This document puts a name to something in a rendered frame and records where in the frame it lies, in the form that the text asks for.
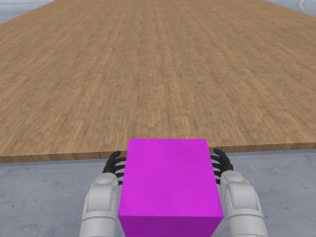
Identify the right robot forearm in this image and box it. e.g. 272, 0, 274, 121
220, 170, 269, 237

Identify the right robot hand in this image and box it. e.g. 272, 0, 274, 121
210, 148, 234, 185

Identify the carton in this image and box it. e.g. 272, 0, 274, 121
118, 138, 224, 237

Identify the left robot forearm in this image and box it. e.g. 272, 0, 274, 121
79, 172, 119, 237

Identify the left robot hand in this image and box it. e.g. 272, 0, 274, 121
103, 151, 126, 185

